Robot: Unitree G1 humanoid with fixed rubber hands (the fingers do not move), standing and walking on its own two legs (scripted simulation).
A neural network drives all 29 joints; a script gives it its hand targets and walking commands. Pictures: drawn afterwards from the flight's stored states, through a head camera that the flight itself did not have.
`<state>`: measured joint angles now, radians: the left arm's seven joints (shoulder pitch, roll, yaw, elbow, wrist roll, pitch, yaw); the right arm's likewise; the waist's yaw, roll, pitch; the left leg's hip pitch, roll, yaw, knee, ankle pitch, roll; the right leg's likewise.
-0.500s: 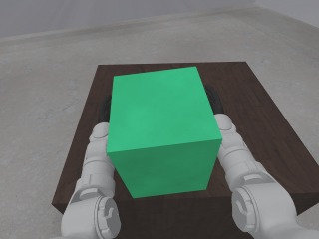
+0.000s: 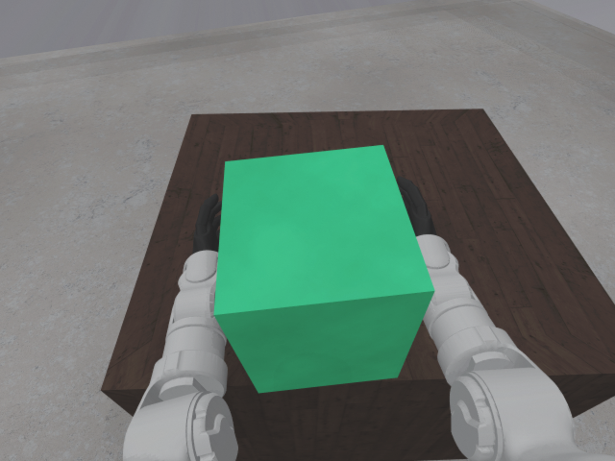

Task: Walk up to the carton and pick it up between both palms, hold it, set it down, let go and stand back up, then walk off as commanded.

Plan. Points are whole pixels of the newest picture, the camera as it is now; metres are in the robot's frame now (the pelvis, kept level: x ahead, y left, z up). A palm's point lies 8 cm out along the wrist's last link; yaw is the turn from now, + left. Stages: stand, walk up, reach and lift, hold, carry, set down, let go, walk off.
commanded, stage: set down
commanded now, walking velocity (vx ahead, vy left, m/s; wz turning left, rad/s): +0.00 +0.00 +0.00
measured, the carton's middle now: (317, 276) +0.34 +0.02 +0.06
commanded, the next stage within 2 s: none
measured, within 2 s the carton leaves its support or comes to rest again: rests again in 0.78 s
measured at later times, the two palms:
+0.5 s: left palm (213, 265) +0.38 +0.17 +0.04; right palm (412, 240) +0.41 -0.12 +0.07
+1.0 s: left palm (218, 269) +0.38 +0.17 +0.02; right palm (410, 246) +0.41 -0.12 +0.05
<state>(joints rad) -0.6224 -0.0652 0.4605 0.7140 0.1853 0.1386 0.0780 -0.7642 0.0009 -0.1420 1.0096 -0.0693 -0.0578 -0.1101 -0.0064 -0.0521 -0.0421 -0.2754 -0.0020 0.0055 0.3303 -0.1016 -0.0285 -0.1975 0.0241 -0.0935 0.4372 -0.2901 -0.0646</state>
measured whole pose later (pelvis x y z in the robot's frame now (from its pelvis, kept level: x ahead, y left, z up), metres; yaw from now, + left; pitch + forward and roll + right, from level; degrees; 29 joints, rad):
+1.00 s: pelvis +0.01 +0.00 +0.00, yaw +0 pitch +9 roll +2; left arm -0.57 -0.10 0.50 0.81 0.21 -0.12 0.09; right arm -0.74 -0.01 -0.16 1.08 -0.17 -0.22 -0.08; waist 0.00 -0.05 -0.05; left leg -0.38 0.00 0.01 0.33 -0.11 -0.03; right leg -0.30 0.02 -0.09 0.44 -0.29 -0.06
